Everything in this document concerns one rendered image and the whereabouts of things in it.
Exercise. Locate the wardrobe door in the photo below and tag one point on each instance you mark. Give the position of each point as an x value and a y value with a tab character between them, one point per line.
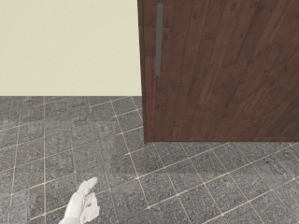
287	124
229	68

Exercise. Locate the handle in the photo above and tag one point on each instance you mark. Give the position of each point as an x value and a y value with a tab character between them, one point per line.
159	33

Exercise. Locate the left robot hand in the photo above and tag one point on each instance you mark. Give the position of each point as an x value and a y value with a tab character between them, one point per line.
79	202

